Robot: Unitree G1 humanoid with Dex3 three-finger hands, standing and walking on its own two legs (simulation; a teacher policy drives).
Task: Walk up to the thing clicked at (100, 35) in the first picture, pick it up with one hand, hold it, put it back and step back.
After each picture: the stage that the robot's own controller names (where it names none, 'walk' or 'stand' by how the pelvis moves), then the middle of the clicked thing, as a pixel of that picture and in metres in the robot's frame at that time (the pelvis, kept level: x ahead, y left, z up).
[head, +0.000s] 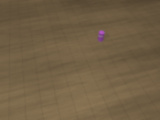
stand; (101, 36) +1.49 -0.25 -0.72
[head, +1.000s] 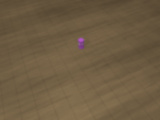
walk; (81, 43) +1.39 +0.10 -0.70
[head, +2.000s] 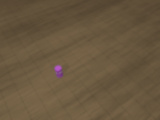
walk; (58, 71) +0.93 +0.28 -0.72
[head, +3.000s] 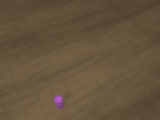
walk; (59, 102) +0.59 +0.23 -0.71
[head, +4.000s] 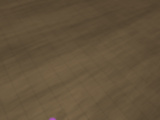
stand; out of the picture +0.42 +0.21 -0.71
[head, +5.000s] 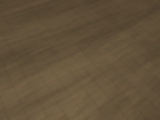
stand; out of the picture +0.40 +0.21 -0.72
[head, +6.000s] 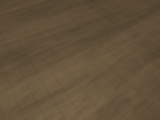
stand; out of the picture +0.37 +0.22 -0.73
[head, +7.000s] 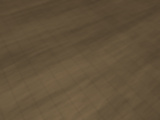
stand; out of the picture +0.37 +0.22 -0.73
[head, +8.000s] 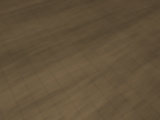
stand; out of the picture +0.36 +0.22 -0.73
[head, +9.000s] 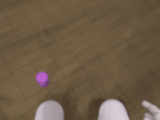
go down; (42, 79) +0.44 +0.19 -0.48
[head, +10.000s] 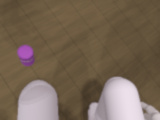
go down; (26, 56) +0.48 +0.21 -0.32
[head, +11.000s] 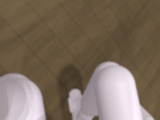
close in; out of the picture +0.47 +0.24 -0.25
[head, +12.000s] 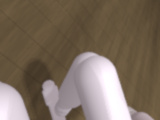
close; out of the picture +0.46 +0.27 -0.23
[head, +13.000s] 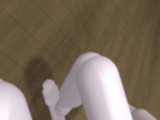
lift; out of the picture +0.44 +0.26 -0.24
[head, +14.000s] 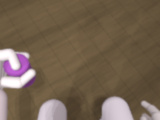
lift; (21, 71) +0.35 +0.20 -0.02
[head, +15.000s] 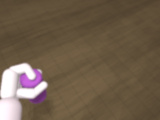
hold; (34, 87) +0.32 +0.17 +0.00
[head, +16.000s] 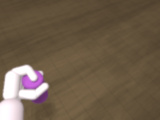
hold; (36, 87) +0.33 +0.17 +0.00
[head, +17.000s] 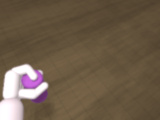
hold; (35, 87) +0.33 +0.17 +0.00
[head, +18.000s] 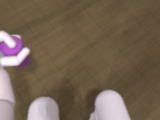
crouch; (16, 53) +0.44 +0.20 -0.08
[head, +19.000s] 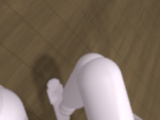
lower; out of the picture +0.46 +0.28 -0.24
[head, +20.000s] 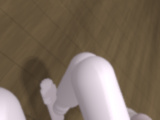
lower; out of the picture +0.45 +0.28 -0.24
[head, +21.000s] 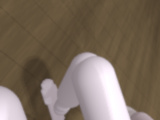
lower; out of the picture +0.45 +0.28 -0.24
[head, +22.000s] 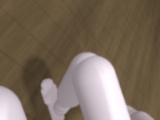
lower; out of the picture +0.46 +0.28 -0.24
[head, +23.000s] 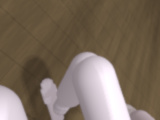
loosen; out of the picture +0.46 +0.28 -0.24
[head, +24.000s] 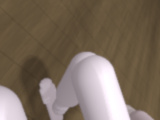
withdraw; out of the picture +0.45 +0.28 -0.24
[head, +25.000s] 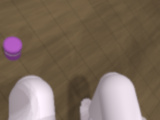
stand; (12, 49) +0.46 +0.23 -0.28
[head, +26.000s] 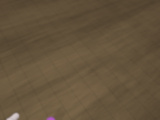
stand; out of the picture +0.39 +0.18 -0.64
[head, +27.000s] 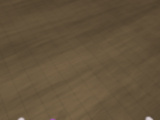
stand; out of the picture +0.41 +0.20 -0.67
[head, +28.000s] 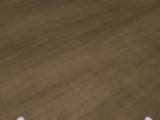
stand; out of the picture +0.39 +0.19 -0.67
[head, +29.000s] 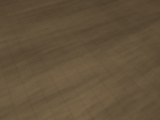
stand; out of the picture +0.41 +0.19 -0.72
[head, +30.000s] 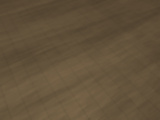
stand; out of the picture +0.39 +0.21 -0.73
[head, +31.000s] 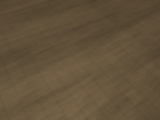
walk; out of the picture +0.38 +0.22 -0.73
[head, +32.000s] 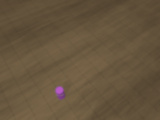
walk; (60, 93) +0.61 +0.23 -0.71
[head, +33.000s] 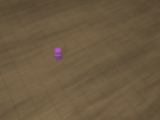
walk; (58, 54) +1.01 +0.20 -0.70
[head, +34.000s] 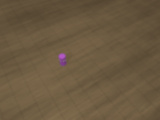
stand; (62, 59) +1.02 +0.20 -0.70
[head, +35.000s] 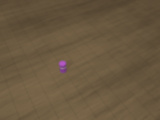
stand; (62, 67) +0.99 +0.19 -0.73
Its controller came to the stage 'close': yes
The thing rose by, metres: 0.71
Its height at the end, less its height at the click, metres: +0.00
